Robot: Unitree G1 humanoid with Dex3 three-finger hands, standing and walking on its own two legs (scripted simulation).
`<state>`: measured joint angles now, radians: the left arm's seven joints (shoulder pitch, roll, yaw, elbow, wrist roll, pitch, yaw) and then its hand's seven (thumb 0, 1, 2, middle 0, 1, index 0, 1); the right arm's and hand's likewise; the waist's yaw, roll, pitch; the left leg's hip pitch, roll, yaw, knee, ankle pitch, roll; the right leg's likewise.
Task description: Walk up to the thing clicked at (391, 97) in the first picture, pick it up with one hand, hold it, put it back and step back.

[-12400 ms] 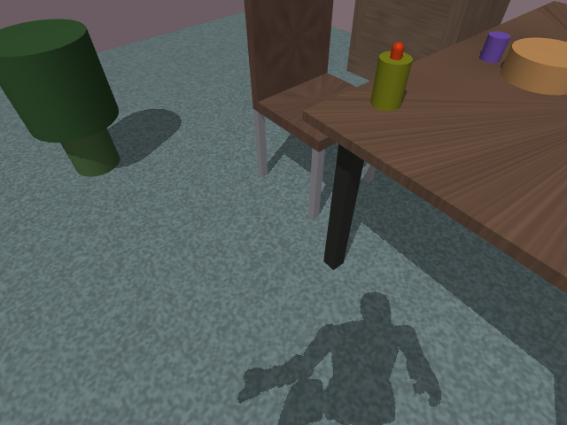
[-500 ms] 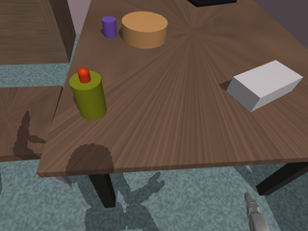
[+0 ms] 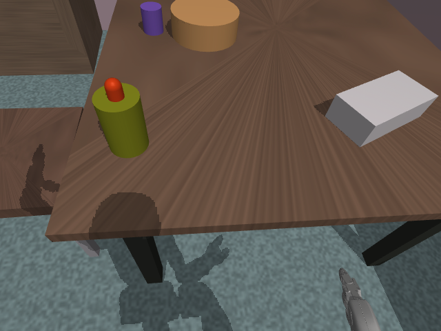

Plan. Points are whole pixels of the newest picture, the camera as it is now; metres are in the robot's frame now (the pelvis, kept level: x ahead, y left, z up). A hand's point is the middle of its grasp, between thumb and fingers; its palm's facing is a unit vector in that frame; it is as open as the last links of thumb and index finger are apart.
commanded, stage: approach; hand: left
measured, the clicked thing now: (121, 115) +0.54 +0.19 +0.07
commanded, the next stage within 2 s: close in in 0.06 s
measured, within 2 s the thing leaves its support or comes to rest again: neither
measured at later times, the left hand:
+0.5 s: hand (91, 125) +0.49 +0.23 +0.09, palm faces +0.15 -0.99 +0.03, open 17.5 cm
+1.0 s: hand (116, 130) +0.49 +0.19 +0.08, palm faces +0.16 -0.99 +0.03, open 17.6 cm
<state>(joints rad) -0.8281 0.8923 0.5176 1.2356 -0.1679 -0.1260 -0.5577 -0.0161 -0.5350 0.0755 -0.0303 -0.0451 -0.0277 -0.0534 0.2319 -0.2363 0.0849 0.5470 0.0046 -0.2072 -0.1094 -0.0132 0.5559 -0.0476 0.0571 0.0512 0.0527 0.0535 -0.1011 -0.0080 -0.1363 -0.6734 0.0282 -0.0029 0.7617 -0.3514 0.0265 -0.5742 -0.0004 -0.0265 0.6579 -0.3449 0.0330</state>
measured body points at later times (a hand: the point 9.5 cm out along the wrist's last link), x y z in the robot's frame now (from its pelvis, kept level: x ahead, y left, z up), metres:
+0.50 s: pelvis +0.00 +0.00 -0.02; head +0.09 +0.02 +0.42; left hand +0.48 +0.28 +0.09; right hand +0.13 -0.28 -0.06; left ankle +0.00 +0.10 -0.71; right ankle -0.02 -0.15 -0.71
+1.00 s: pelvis -0.02 -0.01 -0.03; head +0.07 +0.01 +0.41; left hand +0.48 +0.24 +0.08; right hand +0.12 -0.29 -0.06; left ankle +0.00 +0.10 -0.71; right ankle -0.02 -0.15 -0.71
